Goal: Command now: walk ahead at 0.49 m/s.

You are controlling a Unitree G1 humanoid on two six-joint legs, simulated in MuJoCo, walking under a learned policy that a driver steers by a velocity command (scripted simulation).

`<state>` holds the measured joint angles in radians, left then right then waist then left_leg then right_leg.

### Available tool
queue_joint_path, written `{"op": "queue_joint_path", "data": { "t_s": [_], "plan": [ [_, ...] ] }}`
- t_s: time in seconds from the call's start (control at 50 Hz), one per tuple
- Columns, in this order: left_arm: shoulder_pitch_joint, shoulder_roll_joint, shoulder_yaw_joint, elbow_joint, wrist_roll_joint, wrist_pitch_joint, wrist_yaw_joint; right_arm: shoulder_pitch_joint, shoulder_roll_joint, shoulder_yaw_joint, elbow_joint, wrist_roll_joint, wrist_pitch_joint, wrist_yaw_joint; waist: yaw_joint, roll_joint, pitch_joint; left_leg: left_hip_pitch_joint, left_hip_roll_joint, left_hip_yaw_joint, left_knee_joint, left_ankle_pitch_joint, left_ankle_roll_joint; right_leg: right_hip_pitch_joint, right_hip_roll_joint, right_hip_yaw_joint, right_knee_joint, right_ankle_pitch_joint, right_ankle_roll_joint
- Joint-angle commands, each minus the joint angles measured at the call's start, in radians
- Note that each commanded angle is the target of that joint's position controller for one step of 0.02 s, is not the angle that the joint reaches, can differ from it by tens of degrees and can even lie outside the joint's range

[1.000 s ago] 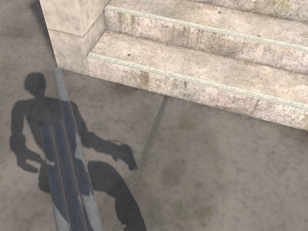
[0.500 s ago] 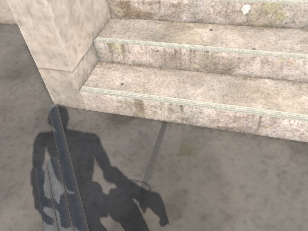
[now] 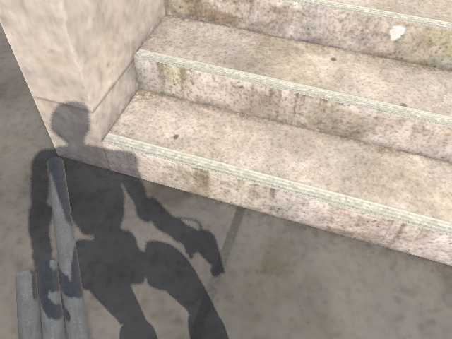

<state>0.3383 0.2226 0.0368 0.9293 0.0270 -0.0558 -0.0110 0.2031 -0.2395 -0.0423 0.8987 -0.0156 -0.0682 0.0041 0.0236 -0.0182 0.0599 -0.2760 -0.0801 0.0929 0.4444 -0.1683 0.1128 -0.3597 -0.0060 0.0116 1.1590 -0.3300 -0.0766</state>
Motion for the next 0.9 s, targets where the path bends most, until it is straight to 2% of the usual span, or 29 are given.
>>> {"op": "queue_joint_path", "data": {
  "t_s": [0.02, 0.06, 0.14, 0.22, 0.28, 0.3, 0.34, 0.36, 0.38, 0.4, 0.42, 0.44, 0.46, 0.48, 0.5, 0.52, 0.54, 0.56, 0.62, 0.7, 0.8, 0.84, 0.86, 0.88, 0.9],
  "plan": [
    [0.076, 0.051, 0.012, -0.033, 0.014, 0.016, -0.017, 0.077, -0.068, -0.012, 0.002, 0.009, -0.034, -0.003, 0.020, 0.064, -0.027, 0.086, 0.281, -0.314, -0.295, 0.130, 0.125, -0.125, -0.076, 0.025, -0.033, 0.046, 0.025],
    [0.003, 0.054, 0.014, -0.054, 0.015, 0.025, -0.024, 0.113, -0.091, -0.017, 0.023, 0.013, -0.042, -0.004, 0.018, 0.061, 0.000, 0.086, 0.268, -0.266, -0.334, 0.135, 0.128, -0.185, -0.096, 0.002, -0.097, 0.106, 0.046],
    [-0.194, 0.055, 0.008, -0.114, 0.003, 0.021, -0.027, 0.188, -0.090, -0.014, 0.053, 0.015, -0.035, -0.001, -0.025, 0.055, 0.037, 0.134, 0.226, -0.191, -0.353, 0.223, 0.099, -0.267, -0.108, -0.041, -0.311, 0.266, 0.072],
    [-0.308, 0.042, -0.004, -0.138, -0.011, 0.016, -0.029, 0.253, -0.095, -0.011, 0.082, 0.004, -0.041, -0.006, -0.066, 0.072, 0.033, 0.222, 0.234, -0.105, -0.345, 0.332, 0.063, -0.238, -0.068, -0.071, -0.475, 0.376, 0.048],
    [-0.373, 0.050, -0.004, -0.163, -0.008, 0.014, -0.029, 0.291, -0.088, -0.007, 0.106, -0.006, -0.039, -0.020, -0.081, 0.070, 0.050, 0.339, 0.277, -0.071, -0.314, 0.417, 0.057, -0.265, -0.042, -0.071, -0.537, 0.337, 0.012],
    [-0.380, 0.054, -0.003, -0.169, -0.005, 0.011, -0.029, 0.287, -0.092, -0.007, 0.110, -0.008, -0.038, -0.025, -0.074, 0.072, 0.052, 0.371, 0.289, -0.058, -0.293, 0.476, 0.055, -0.257, -0.032, -0.078, -0.559, 0.309, -0.004],
    [-0.339, 0.066, 0.005, -0.159, 0.002, 0.007, -0.023, 0.261, -0.110, -0.009, 0.110, -0.010, -0.037, -0.034, -0.043, 0.085, 0.020, 0.417, 0.300, -0.020, -0.186, 0.756, 0.039, -0.167, 0.018, -0.116, -0.591, 0.221, -0.045],
    [-0.274, 0.078, 0.013, -0.141, 0.004, 0.005, -0.019, 0.249, -0.127, -0.013, 0.110, -0.013, -0.033, -0.038, -0.012, 0.101, -0.022, 0.434, 0.303, -0.003, -0.080, 0.908, 0.031, -0.093, 0.052, -0.134, -0.596, 0.165, -0.068],
    [-0.163, 0.095, 0.023, -0.105, 0.006, 0.000, -0.016, 0.244, -0.140, -0.017, 0.110, -0.016, -0.025, -0.038, 0.032, 0.105, -0.084, 0.437, 0.297, 0.016, 0.082, 0.973, 0.023, 0.012, 0.087, -0.146, -0.630, 0.136, -0.091],
    [-0.012, 0.128, 0.041, -0.058, 0.018, -0.006, -0.012, 0.232, -0.148, -0.018, 0.102, -0.010, -0.020, -0.038, 0.099, 0.091, -0.158, 0.325, 0.280, 0.044, 0.294, 0.862, 0.002, 0.221, 0.075, -0.103, -0.685, 0.160, -0.127],
    [0.134, 0.232, 0.074, -0.036, 0.037, -0.005, -0.001, 0.224, -0.107, -0.003, 0.052, 0.008, -0.026, -0.031, 0.139, -0.024, -0.270, 0.038, 0.220, 0.080, 0.636, 0.513, -0.032, 0.504, -0.148, 0.206, -0.699, 0.069, -0.220],
    [0.104, 0.274, 0.091, -0.042, 0.012, 0.008, -0.002, 0.247, -0.077, -0.005, 0.024, 0.019, -0.037, -0.013, 0.080, -0.230, -0.351, -0.307, -0.007, -0.004, 0.956, -0.317, -0.068, 0.693, -0.360, 0.737, -0.846, 0.105, -0.360],
    [0.032, 0.248, 0.086, -0.042, -0.016, 0.014, -0.010, 0.160, -0.135, -0.017, 0.008, -0.003, -0.044, -0.008, 0.063, -0.066, -0.247, -0.426, 0.074, -0.154, 0.974, -0.255, -0.047, 0.632, -0.314, 0.648, -0.871, 0.088, -0.330],
    [-0.030, 0.205, 0.077, -0.051, -0.020, 0.015, -0.008, 0.097, -0.123, -0.013, -0.016, 0.006, -0.057, -0.002, 0.044, -0.019, -0.132, -0.433, 0.119, -0.152, 0.920, -0.168, -0.050, 0.489, -0.293, 0.516, -0.894, 0.161, -0.303],
    [-0.062, 0.154, 0.064, -0.048, -0.016, 0.012, -0.007, 0.085, -0.111, -0.012, -0.017, 0.005, -0.059, -0.003, 0.005, 0.046, -0.050, -0.386, 0.151, -0.145, 0.827, -0.126, -0.057, 0.358, -0.249, 0.431, -0.921, 0.280, -0.258],
    [-0.073, 0.133, 0.056, -0.041, -0.021, 0.005, -0.002, 0.073, -0.105, -0.012, -0.028, -0.012, -0.044, -0.003, -0.023, 0.048, -0.024, -0.335, 0.169, -0.146, 0.766, -0.122, -0.075, 0.278, -0.204, 0.365, -0.929, 0.386, -0.231],
    [-0.080, 0.121, 0.051, -0.038, -0.024, -0.001, 0.001, 0.089, -0.087, -0.007, -0.026, -0.026, -0.025, -0.002, -0.044, 0.034, -0.034, -0.284, 0.176, -0.143, 0.725, -0.116, -0.092, 0.237, -0.169, 0.312, -0.938, 0.442, -0.213],
    [-0.066, 0.131, 0.052, -0.034, -0.028, -0.010, 0.001, 0.093, -0.078, -0.006, -0.031, -0.033, -0.009, 0.001, -0.051, 0.020, -0.044, -0.269, 0.172, -0.134, 0.695, -0.117, -0.108, 0.220, -0.154, 0.291, -0.937, 0.500, -0.213],
    [-0.021, 0.176, 0.062, -0.023, -0.032, -0.019, 0.002, 0.021, -0.072, -0.004, -0.068, -0.037, 0.012, 0.006, -0.045, -0.001, -0.038, -0.301, 0.170, -0.103, 0.579, -0.058, -0.146, 0.186, -0.116, 0.254, -0.956, 0.532, -0.205],
    [0.060, 0.176, 0.064, -0.009, -0.030, -0.009, 0.007, -0.173, -0.072, 0.002, -0.142, -0.027, 0.013, 0.013, 0.024, -0.032, -0.016, -0.360, 0.155, -0.091, 0.361, 0.103, -0.168, 0.230, -0.081, 0.263, -0.958, 0.484, -0.151],
    [0.107, 0.191, 0.069, -0.012, -0.011, -0.007, 0.018, -0.304, -0.079, 0.016, -0.198, -0.014, -0.005, 0.008, 0.068, -0.053, -0.034, -0.307, 0.099, -0.089, 0.176, 0.148, -0.154, 0.319, -0.084, 0.294, -0.872, 0.629, -0.118],
    [0.078, 0.197, 0.070, -0.024, -0.008, -0.009, 0.025, -0.269, -0.102, 0.014, -0.199, -0.011, -0.013, 0.003, 0.038, -0.064, -0.044, -0.225, 0.092, -0.108, 0.095, 0.122, -0.129, 0.336, -0.103, 0.319, -0.827, 0.668, -0.096],
    [0.052, 0.183, 0.067, -0.027, -0.002, -0.013, 0.028, -0.165, -0.098, 0.012, -0.167, -0.008, -0.016, -0.004, -0.004, -0.093, -0.092, -0.086, 0.072, -0.103, 0.099, 0.096, -0.108, 0.308, -0.110, 0.312, -0.769, 0.743, -0.085],
    [0.030, 0.190, 0.067, -0.029, -0.009, -0.021, 0.025, -0.052, -0.127, 0.002, -0.128, -0.012, -0.023, -0.014, -0.055, -0.067, -0.130, 0.050, 0.052, -0.096, 0.057, 0.083, -0.086, 0.287, -0.082, 0.299, -0.662, 0.841, -0.069],
    [0.014, 0.190, 0.066, -0.031, -0.023, -0.032, 0.017, 0.066, -0.150, -0.009, -0.097, -0.027, -0.036, -0.023, -0.116, -0.005, -0.183, 0.212, 0.067, -0.087, -0.015, 0.133, -0.063, 0.234, -0.022, 0.253, -0.493, 0.847, -0.046]
  ]
}}
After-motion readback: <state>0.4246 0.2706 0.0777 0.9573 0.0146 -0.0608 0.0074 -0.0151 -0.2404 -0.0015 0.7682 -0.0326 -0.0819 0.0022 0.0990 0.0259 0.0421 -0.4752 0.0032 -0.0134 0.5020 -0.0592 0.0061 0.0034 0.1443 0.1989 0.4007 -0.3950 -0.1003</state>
